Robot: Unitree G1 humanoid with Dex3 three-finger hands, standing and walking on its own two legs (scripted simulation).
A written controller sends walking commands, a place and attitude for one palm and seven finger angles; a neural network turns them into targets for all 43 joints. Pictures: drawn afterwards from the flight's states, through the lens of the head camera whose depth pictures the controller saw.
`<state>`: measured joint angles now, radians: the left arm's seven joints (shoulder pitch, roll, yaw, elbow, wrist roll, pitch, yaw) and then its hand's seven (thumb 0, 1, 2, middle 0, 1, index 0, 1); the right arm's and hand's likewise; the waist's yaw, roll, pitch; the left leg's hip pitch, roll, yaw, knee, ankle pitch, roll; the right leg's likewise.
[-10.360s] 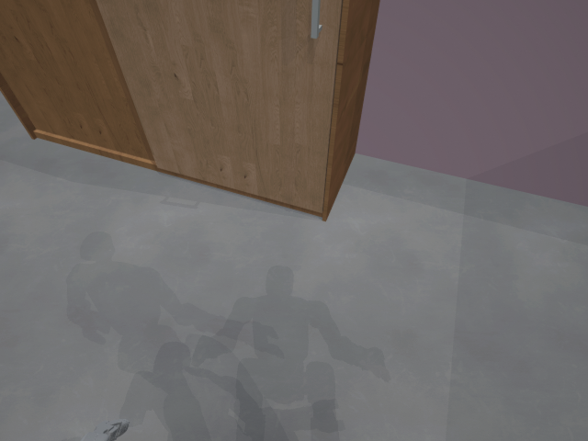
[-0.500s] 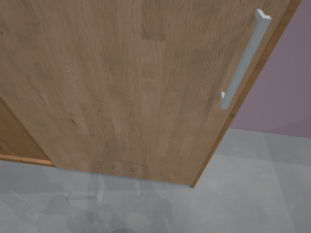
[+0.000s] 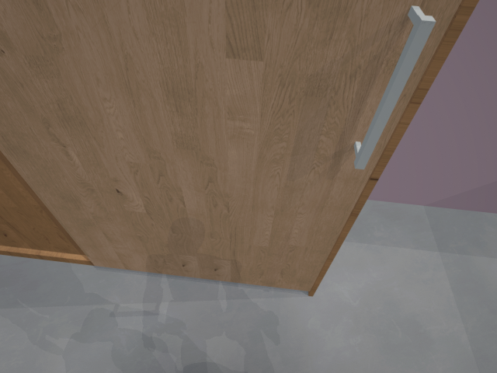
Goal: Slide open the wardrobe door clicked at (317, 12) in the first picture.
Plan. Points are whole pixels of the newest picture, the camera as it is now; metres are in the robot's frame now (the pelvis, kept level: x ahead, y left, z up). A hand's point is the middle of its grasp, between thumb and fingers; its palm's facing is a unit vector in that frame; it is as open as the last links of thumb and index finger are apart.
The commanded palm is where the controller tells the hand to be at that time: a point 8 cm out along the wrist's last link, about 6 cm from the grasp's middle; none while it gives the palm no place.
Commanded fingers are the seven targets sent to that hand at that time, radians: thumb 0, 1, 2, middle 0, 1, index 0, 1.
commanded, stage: raise the hand with hooked fingers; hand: right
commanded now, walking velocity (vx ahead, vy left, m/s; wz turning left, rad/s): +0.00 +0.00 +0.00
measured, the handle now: (383, 100) +0.50 -0.19 +0.19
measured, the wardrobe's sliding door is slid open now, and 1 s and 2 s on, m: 0.00 0.00 0.00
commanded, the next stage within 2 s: none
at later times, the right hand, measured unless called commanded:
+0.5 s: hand out of the picture +0.15 -0.23 +0.00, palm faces +0.17 +0.98 -0.05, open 9.3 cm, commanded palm +0.13 -0.28 +0.02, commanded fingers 0.00 -0.25 -0.62 0.25 0.72 0.25 0.72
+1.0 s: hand (470, 307) +0.21 -0.27 +0.08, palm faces +0.11 +0.99 -0.08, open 12.3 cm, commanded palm +0.17 -0.32 +0.10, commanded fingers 0.00 0.34 -0.37 0.29 1.10 0.29 1.10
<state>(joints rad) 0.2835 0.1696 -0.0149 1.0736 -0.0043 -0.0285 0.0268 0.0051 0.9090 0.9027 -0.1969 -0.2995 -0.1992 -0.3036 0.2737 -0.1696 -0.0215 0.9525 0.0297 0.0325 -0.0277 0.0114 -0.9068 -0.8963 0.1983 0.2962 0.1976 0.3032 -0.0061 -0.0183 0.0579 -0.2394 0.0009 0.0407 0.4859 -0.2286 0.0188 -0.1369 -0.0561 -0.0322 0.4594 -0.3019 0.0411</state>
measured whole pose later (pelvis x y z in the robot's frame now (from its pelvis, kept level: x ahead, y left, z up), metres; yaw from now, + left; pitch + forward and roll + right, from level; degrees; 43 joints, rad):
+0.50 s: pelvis -0.03 -0.01 -0.06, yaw -4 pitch +7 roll +2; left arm 0.19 0.25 0.00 0.47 -0.02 -0.25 0.05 0.01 0.91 0.90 -0.20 -0.30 -0.20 -0.30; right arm 0.48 -0.21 -0.18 -0.09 0.24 -0.39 0.22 0.02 -0.47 -0.71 0.23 0.57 0.23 0.58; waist -0.06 0.02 -0.08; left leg -0.66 0.04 0.10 0.95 -0.42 0.00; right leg -0.62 -0.03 0.05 1.01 -0.52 0.02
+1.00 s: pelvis -0.01 -0.03 -0.02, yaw -3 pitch +2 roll +1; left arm 0.29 0.27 -0.04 0.61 -0.04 -0.31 0.09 0.02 0.90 0.90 -0.20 -0.30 -0.20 -0.30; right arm 0.27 -0.32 -0.31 -0.09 0.31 -0.11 0.30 0.01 0.11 -0.46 0.27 0.95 0.27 0.96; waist -0.03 -0.03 -0.05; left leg -0.42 0.05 0.07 0.70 -0.32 -0.02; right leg -0.37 -0.02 0.01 0.76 -0.43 0.00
